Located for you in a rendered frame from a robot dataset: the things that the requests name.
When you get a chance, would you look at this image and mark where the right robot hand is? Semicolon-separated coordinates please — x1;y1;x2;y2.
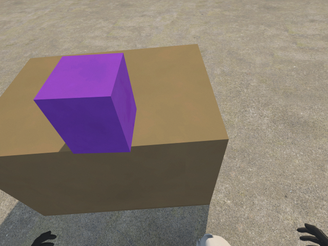
297;223;328;246

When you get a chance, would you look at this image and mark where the pedestal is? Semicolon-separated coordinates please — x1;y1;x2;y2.
0;44;229;216

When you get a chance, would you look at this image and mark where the carton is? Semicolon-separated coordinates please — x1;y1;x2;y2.
34;53;137;154

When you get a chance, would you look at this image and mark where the left robot hand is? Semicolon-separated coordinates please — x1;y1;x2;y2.
31;231;57;246

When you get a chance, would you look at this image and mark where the right robot thigh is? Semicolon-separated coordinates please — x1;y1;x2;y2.
196;235;231;246

